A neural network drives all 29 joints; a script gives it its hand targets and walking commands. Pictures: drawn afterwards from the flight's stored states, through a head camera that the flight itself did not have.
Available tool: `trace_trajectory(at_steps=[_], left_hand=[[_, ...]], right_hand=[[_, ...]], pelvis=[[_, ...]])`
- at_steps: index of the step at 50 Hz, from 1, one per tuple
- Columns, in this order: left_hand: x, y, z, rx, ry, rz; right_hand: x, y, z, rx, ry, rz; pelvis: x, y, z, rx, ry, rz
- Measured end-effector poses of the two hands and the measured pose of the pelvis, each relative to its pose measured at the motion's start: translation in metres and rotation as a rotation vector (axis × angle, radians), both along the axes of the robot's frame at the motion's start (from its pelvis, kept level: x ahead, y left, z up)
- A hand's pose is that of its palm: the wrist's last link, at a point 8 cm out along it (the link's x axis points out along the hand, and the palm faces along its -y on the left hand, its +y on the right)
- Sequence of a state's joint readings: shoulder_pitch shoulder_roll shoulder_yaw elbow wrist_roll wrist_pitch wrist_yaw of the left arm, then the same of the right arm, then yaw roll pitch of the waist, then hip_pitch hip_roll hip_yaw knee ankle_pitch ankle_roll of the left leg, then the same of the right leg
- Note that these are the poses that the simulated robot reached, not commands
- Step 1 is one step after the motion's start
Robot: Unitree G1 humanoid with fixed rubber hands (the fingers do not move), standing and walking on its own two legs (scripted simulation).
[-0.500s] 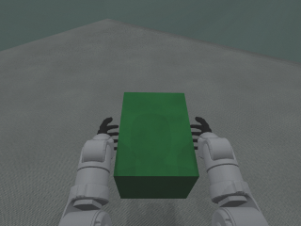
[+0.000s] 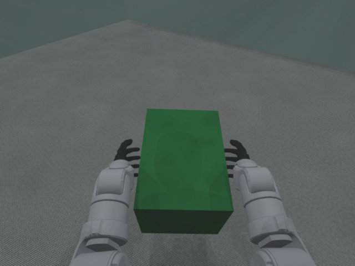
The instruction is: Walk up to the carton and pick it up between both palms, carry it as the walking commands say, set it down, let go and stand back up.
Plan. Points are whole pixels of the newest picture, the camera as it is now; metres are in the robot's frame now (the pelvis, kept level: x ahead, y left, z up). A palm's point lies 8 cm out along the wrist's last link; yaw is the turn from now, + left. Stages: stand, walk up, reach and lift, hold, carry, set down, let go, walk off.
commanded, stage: carry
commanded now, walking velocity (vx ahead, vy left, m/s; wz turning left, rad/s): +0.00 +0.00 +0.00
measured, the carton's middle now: (181, 169) +0.40 +0.00 +0.00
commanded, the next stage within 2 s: none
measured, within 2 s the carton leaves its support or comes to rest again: neither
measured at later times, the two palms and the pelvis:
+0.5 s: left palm (121, 167) +0.34 +0.14 +0.09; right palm (242, 167) +0.34 -0.14 +0.07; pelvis -0.01 +0.00 +0.00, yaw +0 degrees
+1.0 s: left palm (119, 156) +0.35 +0.14 +0.12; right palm (243, 158) +0.34 -0.14 +0.11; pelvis -0.01 +0.01 -0.01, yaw -2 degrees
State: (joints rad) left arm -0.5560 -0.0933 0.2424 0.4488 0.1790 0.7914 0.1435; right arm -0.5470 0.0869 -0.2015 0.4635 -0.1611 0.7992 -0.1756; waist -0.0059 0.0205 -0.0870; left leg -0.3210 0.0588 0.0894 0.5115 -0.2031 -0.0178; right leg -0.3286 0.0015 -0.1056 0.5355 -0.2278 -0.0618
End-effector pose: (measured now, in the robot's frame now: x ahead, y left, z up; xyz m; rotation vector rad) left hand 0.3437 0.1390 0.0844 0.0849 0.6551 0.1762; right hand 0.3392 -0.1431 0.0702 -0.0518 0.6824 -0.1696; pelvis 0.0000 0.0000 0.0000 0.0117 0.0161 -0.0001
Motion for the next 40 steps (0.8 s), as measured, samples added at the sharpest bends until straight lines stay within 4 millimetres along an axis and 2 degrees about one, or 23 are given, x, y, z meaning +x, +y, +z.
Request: trace_trajectory(at_steps=[40], left_hand=[[0.0015, 0.0030, 0.0048, 0.008, 0.010, -0.005]], right_hand=[[-0.0013, 0.0038, 0.0035, -0.009, 0.018, 0.001]], pelvis=[[-0.0065, 0.0036, 0.0001, -0.001, 0.007, -0.001]])
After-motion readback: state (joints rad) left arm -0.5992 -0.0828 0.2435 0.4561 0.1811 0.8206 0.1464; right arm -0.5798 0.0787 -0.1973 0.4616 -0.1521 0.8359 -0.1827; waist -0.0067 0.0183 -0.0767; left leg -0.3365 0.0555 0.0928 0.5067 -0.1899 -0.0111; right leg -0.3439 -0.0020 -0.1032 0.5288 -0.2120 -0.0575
